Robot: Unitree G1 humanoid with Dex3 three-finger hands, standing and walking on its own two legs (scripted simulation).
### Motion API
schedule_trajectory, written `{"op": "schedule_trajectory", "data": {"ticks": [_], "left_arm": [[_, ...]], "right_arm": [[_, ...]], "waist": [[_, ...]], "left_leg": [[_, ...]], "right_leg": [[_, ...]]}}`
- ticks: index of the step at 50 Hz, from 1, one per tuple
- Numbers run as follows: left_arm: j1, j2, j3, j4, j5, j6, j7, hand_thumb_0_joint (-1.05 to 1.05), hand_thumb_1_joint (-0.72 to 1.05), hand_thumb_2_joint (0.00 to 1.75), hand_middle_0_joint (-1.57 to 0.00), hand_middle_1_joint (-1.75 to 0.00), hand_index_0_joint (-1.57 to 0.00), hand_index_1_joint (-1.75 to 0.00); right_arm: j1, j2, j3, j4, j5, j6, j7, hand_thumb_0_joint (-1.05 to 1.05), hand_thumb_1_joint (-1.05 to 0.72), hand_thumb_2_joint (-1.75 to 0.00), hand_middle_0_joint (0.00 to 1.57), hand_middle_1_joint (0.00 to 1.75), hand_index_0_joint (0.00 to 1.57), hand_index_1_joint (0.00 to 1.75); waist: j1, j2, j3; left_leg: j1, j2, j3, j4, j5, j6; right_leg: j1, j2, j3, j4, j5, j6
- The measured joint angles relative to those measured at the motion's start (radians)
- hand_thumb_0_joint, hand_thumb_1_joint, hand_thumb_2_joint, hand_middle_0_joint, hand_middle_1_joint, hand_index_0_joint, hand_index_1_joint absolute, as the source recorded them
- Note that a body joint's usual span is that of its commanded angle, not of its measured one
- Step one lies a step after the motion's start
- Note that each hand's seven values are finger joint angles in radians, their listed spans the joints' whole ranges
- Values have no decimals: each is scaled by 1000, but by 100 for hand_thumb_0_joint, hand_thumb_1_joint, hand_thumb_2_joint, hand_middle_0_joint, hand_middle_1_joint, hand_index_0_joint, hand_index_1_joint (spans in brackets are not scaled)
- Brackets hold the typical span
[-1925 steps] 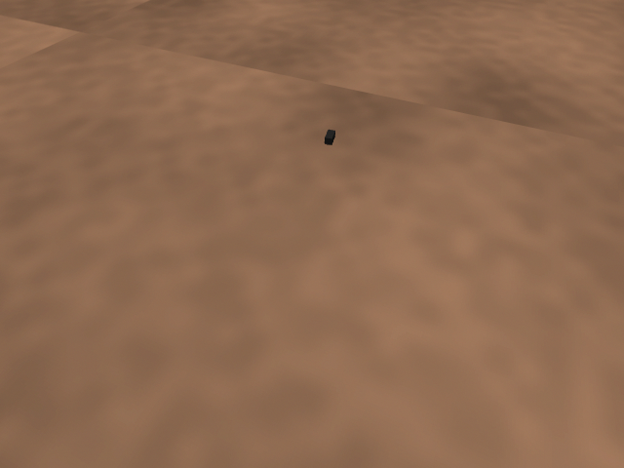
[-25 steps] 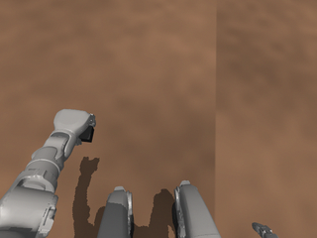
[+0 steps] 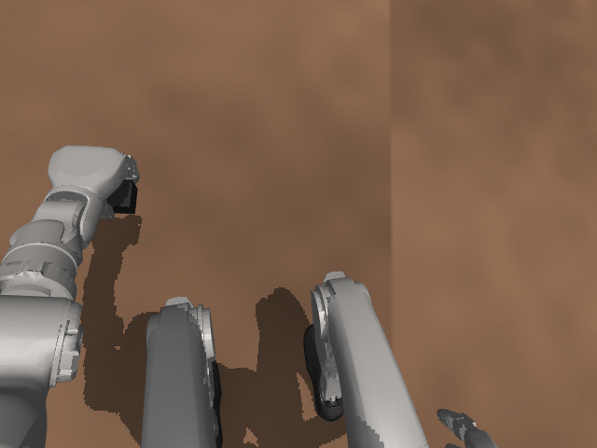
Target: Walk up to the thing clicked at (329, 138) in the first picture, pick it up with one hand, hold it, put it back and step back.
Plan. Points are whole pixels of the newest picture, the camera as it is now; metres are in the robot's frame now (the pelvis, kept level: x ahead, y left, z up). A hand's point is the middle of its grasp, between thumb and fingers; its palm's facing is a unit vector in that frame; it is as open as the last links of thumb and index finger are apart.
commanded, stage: crouch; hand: left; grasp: from above
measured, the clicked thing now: (103, 195) +0.48 +0.23 -0.20
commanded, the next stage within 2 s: lower in 1.04 s
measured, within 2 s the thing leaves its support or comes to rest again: neither
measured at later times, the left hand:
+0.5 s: hand (115, 194) +0.50 +0.22 -0.24, palm faces -0.49 +0.02 -0.87, open 7.3 cm
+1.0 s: hand (121, 192) +0.52 +0.23 -0.28, palm faces -0.48 +0.04 -0.88, open 7.4 cm
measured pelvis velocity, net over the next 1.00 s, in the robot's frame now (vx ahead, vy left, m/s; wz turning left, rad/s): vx -0.01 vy -0.01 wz -0.06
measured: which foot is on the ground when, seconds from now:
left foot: down 0.00-1.00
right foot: down 0.00-1.00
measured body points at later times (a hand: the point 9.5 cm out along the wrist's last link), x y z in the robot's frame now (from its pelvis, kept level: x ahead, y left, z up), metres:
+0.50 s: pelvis +0.00 -0.01 -0.07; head +0.25 +0.04 +0.29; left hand +0.52 +0.22 -0.19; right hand +0.01 -0.29 -0.17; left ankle +0.07 +0.11 -0.42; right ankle +0.10 -0.15 -0.42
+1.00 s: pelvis -0.01 -0.01 -0.12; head +0.26 +0.04 +0.24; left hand +0.54 +0.22 -0.23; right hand -0.01 -0.28 -0.21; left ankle +0.07 +0.11 -0.42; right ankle +0.10 -0.15 -0.42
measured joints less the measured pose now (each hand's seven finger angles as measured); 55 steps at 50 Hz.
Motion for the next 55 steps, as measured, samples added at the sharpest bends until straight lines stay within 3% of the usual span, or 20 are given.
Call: {"op": "schedule_trajectory", "data": {"ticks": [5,10,22,37,55], "left_arm": [[-44,24,23,24,28,-2,20,0,42,12,-95,-21,-98,-15],[-86,51,37,56,26,3,24,0,41,14,-96,-20,-99,-15],[-131,128,69,106,26,-36,-24,0,39,17,-94,-24,-97,-19],[-189,207,70,184,68,-61,11,0,40,17,-92,-28,-94,-23],[-198,255,64,181,48,-56,-22,0,41,17,-92,-28,-94,-23]], "right_arm": [[-23,-9,-1,-11,-15,-7,24,1,-92,-91,20,30,21,30],[-28,-20,4,-22,-24,-5,45,1,-92,-91,20,30,21,30],[-14,-37,27,-25,-36,17,72,0,-93,-91,20,30,20,30],[-12,-35,81,-21,-53,25,77,0,-93,-91,20,30,20,30],[-17,-47,136,-50,-53,29,80,0,-93,-91,20,30,20,30]], "waist": [[-11,-1,21],[-16,0,42],[-45,-16,89],[-86,-31,136],[-102,-39,170]], "left_leg": [[-61,-8,-10,61,-13,-8],[-93,-5,-18,108,-27,-14],[-162,2,-41,222,-48,-28],[-263,-5,-61,335,-26,-28],[-308,-7,-87,404,-33,-28]], "right_leg": [[-57,-4,-6,63,-18,-3],[-93,1,-8,112,-30,6],[-168,17,-21,219,-39,4],[-257,25,-32,314,-14,2],[-291,33,-50,363,-13,7]]}}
